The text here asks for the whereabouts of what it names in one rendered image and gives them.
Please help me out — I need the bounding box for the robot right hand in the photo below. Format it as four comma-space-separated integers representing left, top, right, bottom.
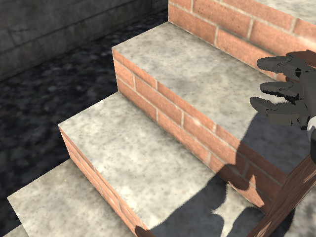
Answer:
250, 53, 316, 130

